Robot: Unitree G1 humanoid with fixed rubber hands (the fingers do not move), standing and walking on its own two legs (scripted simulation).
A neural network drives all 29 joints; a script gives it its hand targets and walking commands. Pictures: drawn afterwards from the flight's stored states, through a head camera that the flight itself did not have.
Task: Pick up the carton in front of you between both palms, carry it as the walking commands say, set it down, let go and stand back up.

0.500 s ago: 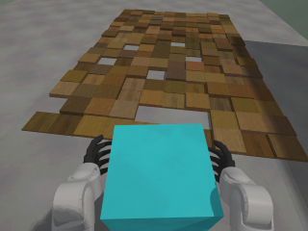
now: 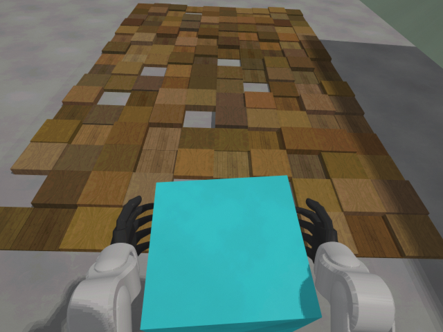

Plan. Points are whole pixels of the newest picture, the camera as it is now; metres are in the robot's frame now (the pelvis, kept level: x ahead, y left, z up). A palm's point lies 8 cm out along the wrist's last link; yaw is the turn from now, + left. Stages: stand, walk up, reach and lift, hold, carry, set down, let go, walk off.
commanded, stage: carry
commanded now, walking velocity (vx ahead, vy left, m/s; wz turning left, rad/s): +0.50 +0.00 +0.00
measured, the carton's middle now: (226, 265) +0.25 +0.00 +0.02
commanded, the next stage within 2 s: none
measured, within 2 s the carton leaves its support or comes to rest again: neither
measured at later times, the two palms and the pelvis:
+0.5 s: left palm (155, 108) +0.59 +0.16 +0.10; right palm (279, 111) +0.59 -0.14 +0.10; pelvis +0.35 +0.00 -0.01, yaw +1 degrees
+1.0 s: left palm (168, 29) +0.99 +0.17 +0.14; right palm (257, 33) +0.99 -0.13 +0.14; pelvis +0.69 +0.01 -0.02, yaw +3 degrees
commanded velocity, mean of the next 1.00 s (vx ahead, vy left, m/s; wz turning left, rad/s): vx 0.50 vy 0.00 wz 0.00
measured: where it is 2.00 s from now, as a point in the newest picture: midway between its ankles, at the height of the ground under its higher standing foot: (208, 157)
